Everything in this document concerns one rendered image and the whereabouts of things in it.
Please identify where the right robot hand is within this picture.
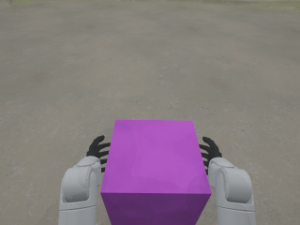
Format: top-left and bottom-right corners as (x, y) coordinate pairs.
(199, 136), (222, 175)

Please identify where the right robot forearm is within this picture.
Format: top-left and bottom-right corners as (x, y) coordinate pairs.
(208, 157), (256, 225)

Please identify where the carton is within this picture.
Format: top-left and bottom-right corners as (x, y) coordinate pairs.
(100, 119), (212, 225)

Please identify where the left robot hand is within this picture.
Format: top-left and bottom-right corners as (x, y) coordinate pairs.
(86, 135), (111, 173)

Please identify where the left robot forearm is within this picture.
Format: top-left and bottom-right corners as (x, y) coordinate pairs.
(58, 156), (102, 225)

